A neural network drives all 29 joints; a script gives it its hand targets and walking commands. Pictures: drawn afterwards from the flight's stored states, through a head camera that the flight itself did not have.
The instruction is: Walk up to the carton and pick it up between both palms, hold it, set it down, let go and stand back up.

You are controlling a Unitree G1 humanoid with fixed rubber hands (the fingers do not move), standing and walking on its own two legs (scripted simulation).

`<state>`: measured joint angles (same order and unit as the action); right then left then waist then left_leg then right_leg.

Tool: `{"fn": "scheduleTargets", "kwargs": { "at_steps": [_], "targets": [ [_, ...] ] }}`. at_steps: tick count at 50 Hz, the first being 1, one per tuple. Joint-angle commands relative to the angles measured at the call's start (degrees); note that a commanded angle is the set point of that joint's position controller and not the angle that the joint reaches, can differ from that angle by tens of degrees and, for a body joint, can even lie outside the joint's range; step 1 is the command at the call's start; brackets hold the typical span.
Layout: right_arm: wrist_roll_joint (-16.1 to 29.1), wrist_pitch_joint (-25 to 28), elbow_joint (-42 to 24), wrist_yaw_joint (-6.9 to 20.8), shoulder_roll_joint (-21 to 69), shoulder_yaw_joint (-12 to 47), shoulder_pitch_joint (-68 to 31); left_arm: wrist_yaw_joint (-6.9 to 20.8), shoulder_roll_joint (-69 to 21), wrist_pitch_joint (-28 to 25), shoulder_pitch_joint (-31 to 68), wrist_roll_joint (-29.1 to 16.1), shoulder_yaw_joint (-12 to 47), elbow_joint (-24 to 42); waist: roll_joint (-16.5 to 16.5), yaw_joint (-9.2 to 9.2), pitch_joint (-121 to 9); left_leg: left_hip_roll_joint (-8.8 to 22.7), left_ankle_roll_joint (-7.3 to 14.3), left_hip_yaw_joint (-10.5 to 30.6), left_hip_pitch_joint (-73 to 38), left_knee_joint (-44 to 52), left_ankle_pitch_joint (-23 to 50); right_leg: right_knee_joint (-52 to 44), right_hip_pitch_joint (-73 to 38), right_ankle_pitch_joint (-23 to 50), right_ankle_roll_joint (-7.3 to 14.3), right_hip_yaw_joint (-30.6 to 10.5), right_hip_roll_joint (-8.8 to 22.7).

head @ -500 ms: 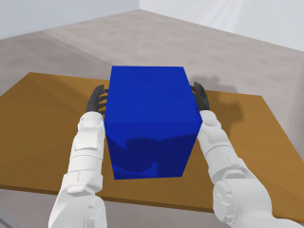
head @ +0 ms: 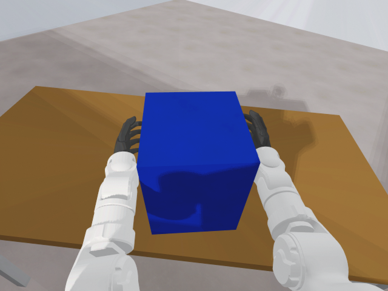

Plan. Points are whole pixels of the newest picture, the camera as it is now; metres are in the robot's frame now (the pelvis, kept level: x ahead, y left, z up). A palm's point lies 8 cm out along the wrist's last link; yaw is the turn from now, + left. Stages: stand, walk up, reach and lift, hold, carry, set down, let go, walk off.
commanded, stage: set down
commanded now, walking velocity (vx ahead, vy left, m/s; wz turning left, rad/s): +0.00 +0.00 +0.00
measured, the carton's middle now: (192, 164) +0.38 -0.02 +0.07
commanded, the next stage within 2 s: none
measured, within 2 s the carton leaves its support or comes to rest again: rests again in 1.30 s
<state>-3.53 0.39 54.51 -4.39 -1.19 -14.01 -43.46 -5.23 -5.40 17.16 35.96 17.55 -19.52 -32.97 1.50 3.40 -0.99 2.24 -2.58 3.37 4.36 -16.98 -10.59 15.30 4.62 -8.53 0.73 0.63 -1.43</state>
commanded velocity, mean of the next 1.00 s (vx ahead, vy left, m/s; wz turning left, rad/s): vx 0.00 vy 0.00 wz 0.00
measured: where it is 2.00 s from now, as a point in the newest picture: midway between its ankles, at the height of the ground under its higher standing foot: outside the picture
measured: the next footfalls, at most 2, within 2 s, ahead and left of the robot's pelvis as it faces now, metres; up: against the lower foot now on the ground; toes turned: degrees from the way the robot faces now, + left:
none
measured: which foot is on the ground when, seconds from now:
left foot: down 0.00-1.00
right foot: down 0.00-1.00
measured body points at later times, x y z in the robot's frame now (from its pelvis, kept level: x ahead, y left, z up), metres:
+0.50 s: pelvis +0.00 +0.00 +0.00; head +0.01 +0.00 +0.45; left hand +0.40 +0.13 +0.08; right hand +0.41 -0.17 +0.09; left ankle -0.01 +0.15 -0.75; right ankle +0.00 -0.11 -0.75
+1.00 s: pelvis +0.00 +0.01 +0.00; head +0.03 +0.01 +0.45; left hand +0.40 +0.13 +0.06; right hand +0.41 -0.17 +0.06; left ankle -0.01 +0.15 -0.75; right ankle +0.00 -0.11 -0.75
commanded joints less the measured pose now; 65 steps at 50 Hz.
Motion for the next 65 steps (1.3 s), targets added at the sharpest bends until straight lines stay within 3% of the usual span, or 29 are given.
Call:
{"fn": "scheduleTargets", "kwargs": {
  "at_steps": [1, 4, 7, 9, 12, 15, 17, 20, 25, 29, 31, 32, 35, 37, 40, 42, 45, 46, 47, 48, 49, 51, 53, 54, 55, 58, 61, 64, 65],
  "targets": [
    [-0.95, 5.73, -9.27, 8.40, 31.43, 13.37, -35.31, 5.03, -33.00, -7.38, 43.98, -4.02, 23.13, 11.28, -3.96, 0.26, -30.23, -2.94, -1.28, -5.70, -6.38, -1.11, 19.77, 3.62, -10.03, 25.97, -3.55, 4.89, -0.97],
    [-1.97, 6.14, -10.14, 8.77, 29.95, 13.57, -34.66, 5.09, -31.29, -7.49, 39.71, -2.95, 19.95, 7.43, -0.27, -1.06, -26.75, -3.29, -0.13, -5.99, -3.97, 0.20, 16.98, 3.88, -13.40, 29.44, -4.34, 4.53, -0.62],
    [-3.37, 5.94, -6.68, 9.44, 29.11, 10.93, -33.79, 5.05, -31.34, -7.17, 40.98, -2.01, 19.58, 6.10, -1.97, -0.90, -25.42, -3.10, 0.08, -6.55, -3.17, 1.04, 13.16, 2.94, -9.63, 21.18, -3.69, 5.09, -0.47],
    [-3.83, 6.89, -5.80, 10.36, 30.92, 10.88, -34.21, 4.13, -33.12, -8.87, 42.88, -2.55, 19.93, 7.34, -2.63, -1.88, -29.93, -2.45, -0.01, -6.77, -5.21, -0.06, 16.28, 2.65, -6.85, 21.17, -3.06, 4.85, -0.62],
    [-4.94, 8.19, -6.85, 10.71, 29.34, 8.39, -36.23, 3.13, -33.77, -10.78, 45.61, -3.15, 20.94, 6.65, -4.21, -0.87, -33.88, -1.94, -0.85, -6.15, -6.78, -1.67, 18.21, 3.02, -4.05, 21.09, -2.30, 5.46, -1.11],
    [-5.73, 7.83, -7.03, 10.96, 29.80, 8.46, -38.27, 2.78, -31.61, -10.99, 43.34, -2.79, 17.63, 1.97, 0.83, -3.33, -30.14, -2.00, 1.30, -6.79, -3.06, -0.39, 13.61, 2.15, -5.93, 19.55, -3.15, 4.18, -0.57],
    [-6.63, 8.10, -6.66, 10.78, 30.17, 8.62, -37.43, 3.22, -31.72, -11.54, 43.44, -2.82, 15.82, 0.46, 2.72, -3.16, -32.18, -2.37, 1.94, -6.98, 0.22, 0.47, 11.90, 3.44, -10.72, 24.06, -3.77, 3.92, -0.02],
    [-8.53, 7.13, -3.07, 11.19, 29.22, 6.18, -34.76, 3.80, -27.83, -11.93, 41.55, -0.77, 12.18, -2.54, 1.65, -3.31, -27.64, -3.09, 2.33, -8.23, 3.71, 2.25, 8.37, 3.41, -12.15, 21.11, -3.72, 2.97, 0.58],
    [-10.15, 9.53, -3.37, 11.16, 30.08, 4.56, -34.43, 3.30, -31.51, -14.16, 44.67, -1.41, 15.04, 0.96, -0.54, -1.82, -35.82, -2.30, 0.55, -7.78, -1.80, -1.40, 19.55, 4.60, -9.30, 31.33, -3.15, 4.38, -0.16],
    [-9.89, 9.56, -1.67, 11.77, 29.30, 4.99, -32.35, 3.64, -29.88, -13.86, 39.72, 0.25, 12.15, -1.27, 0.70, -3.69, -30.45, -2.48, 1.05, -8.17, -1.10, 0.00, 17.54, 4.28, -10.31, 29.04, -3.28, 4.03, 0.04],
    [-9.56, 10.08, 0.22, 11.75, 29.33, 4.85, -31.31, 3.36, -31.38, -14.67, 41.50, -0.28, 14.65, 1.67, -2.73, -2.65, -31.11, -2.51, -0.07, -8.23, -0.80, -0.77, 19.64, 4.48, -9.07, 29.35, -3.04, 4.30, 0.16],
    [-9.88, 10.58, -2.30, 11.39, 29.66, 4.99, -31.87, 3.78, -30.58, -14.12, 38.80, -0.23, 14.03, -0.83, -0.45, -2.85, -29.77, -2.52, 0.67, -8.46, 0.53, -0.52, 18.06, 4.46, -10.62, 30.32, -3.30, 4.28, 0.41],
    [-10.10, 11.26, -2.25, 11.17, 29.50, 4.89, -30.44, 3.74, -32.36, -14.78, 37.72, 0.84, 14.94, -0.78, -0.86, -1.91, -31.45, -2.61, -0.02, -7.93, -0.24, -0.83, 19.39, 4.91, -11.17, 31.91, -3.09, 4.34, 0.17],
    [-10.30, 12.19, -1.85, 11.12, 29.96, 5.98, -30.03, 3.14, -33.48, -16.15, 40.64, -1.46, 17.75, 3.85, -0.30, -1.84, -35.19, -1.67, -0.27, -7.27, -2.68, -2.10, 24.18, 4.93, -8.92, 33.84, -2.62, 5.03, -0.52],
    [-8.98, 13.39, -3.41, 11.03, 29.28, 7.00, -31.29, 2.66, -33.39, -17.24, 40.71, -1.62, 18.73, 2.38, -1.86, -2.00, -36.98, -1.53, -0.74, -7.03, -3.26, -3.32, 25.37, 4.59, -7.53, 33.29, -2.16, 4.88, -0.51],
    [-8.12, 13.83, -4.93, 11.09, 30.96, 9.16, -31.82, 2.37, -34.10, -17.65, 39.14, -1.17, 19.63, 2.11, -2.24, -3.80, -37.04, -1.74, -0.90, -7.69, -1.38, -3.28, 24.09, 5.41, -9.16, 33.88, -2.06, 4.82, -0.27],
    [-8.46, 14.44, -5.06, 10.65, 28.84, 9.30, -32.70, 1.86, -35.09, -18.17, 38.11, -1.40, 20.39, 0.83, -2.52, -3.10, -38.66, -1.49, -1.34, -6.57, -2.15, -3.69, 26.93, 5.17, -8.35, 32.53, -1.54, 5.62, -0.54],
    [-8.95, 14.11, -3.11, 10.50, 28.01, 7.58, -31.33, 1.96, -34.02, -17.65, 37.92, -1.25, 19.70, -0.42, -2.43, -1.86, -35.76, -1.16, -0.94, -6.65, -2.16, -3.28, 23.84, 4.37, -6.92, 30.88, -1.85, 5.66, -0.42],
    [-8.92, 13.51, -2.60, 10.74, 29.24, 7.46, -30.60, 2.15, -33.63, -18.00, 38.85, -1.30, 18.44, -0.61, -1.05, -2.93, -34.10, -1.28, -0.46, -6.82, -1.11, -2.87, 22.21, 4.04, -7.16, 29.67, -1.86, 5.10, -0.51],
    [-9.65, 13.30, -3.36, 10.88, 26.94, 5.29, -31.87, 2.29, -32.95, -17.37, 39.88, -1.29, 17.49, -2.68, -0.72, -1.13, -33.21, -1.37, -0.14, -6.34, -1.29, -2.07, 19.04, 2.92, -5.83, 24.61, -1.50, 5.52, -0.52],
    [-10.69, 13.13, -1.83, 11.07, 27.70, 4.47, -32.22, 2.22, -32.52, -17.87, 42.82, -1.10, 16.44, -0.74, -0.84, -2.59, -33.30, -0.97, -0.10, -7.53, -0.80, -1.30, 17.31, 2.97, -4.53, 22.40, -1.78, 5.89, -0.54],
    [-11.63, 14.16, -2.39, 11.18, 27.50, 3.21, -32.07, 2.27, -33.33, -18.17, 41.30, -1.09, 16.83, -1.86, -0.19, -1.69, -35.65, -1.08, 0.05, -6.95, -1.30, -2.24, 19.16, 3.29, -4.71, 24.61, -1.43, 5.45, -0.41],
    [-11.76, 14.72, -3.52, 11.35, 28.57, 4.05, -32.15, 2.24, -32.61, -19.26, 40.07, -0.51, 15.46, -3.82, -0.47, -2.99, -37.40, -1.43, 0.21, -7.98, 0.61, -1.96, 17.86, 3.65, -6.52, 25.51, -1.82, 5.10, -0.25],
    [-12.50, 14.70, -2.67, 11.38, 28.91, 2.96, -30.81, 2.64, -32.87, -19.12, 38.14, 0.23, 15.13, -6.15, -1.56, -2.01, -35.02, -1.31, -0.08, -7.14, 0.33, -1.95, 18.61, 3.26, -5.57, 24.56, -1.45, 5.43, -0.07],
    [-13.40, 15.05, -1.14, 11.22, 28.27, 2.77, -30.09, 2.58, -32.84, -20.15, 38.57, -0.54, 15.79, -3.49, -0.99, -2.13, -37.82, -1.23, -0.10, -7.50, -0.60, -2.88, 21.85, 4.09, -6.02, 29.05, -1.35, 5.22, -0.46],
    [-13.68, 13.77, 1.30, 11.86, 27.50, 1.19, -27.35, 3.29, -30.94, -19.19, 34.84, 2.63, 11.29, -7.06, -2.04, -2.82, -27.10, -1.66, 0.26, -7.50, 2.04, -0.20, 15.93, 3.18, -7.76, 22.23, -1.74, 5.21, -0.01],
    [-15.87, 13.64, -1.73, 11.70, 29.20, -0.75, -29.27, 4.07, -28.49, -19.09, 36.75, 2.61, 8.62, -6.74, 1.67, -3.62, -26.84, -2.09, 2.17, -9.32, 5.67, 1.67, 9.58, 2.34, -8.59, 18.75, -2.43, 4.09, 0.65],
    [-16.64, 14.09, -1.16, 11.97, 30.52, -0.50, -28.93, 3.88, -28.39, -20.95, 37.90, 3.33, 8.22, -4.70, 0.73, -4.76, -29.30, -2.44, 2.02, -9.32, 7.71, 1.29, 11.27, 4.02, -11.54, 22.72, -2.83, 3.75, 0.85],
    [-16.91, 14.79, -1.86, 11.69, 30.93, -0.14, -28.42, 3.69, -29.33, -21.56, 38.75, 3.23, 9.65, -3.46, -0.86, -3.86, -31.81, -2.43, 1.46, -9.41, 7.08, 0.64, 13.48, 4.94, -11.69, 26.55, -2.54, 4.08, 0.68]
  ]
}}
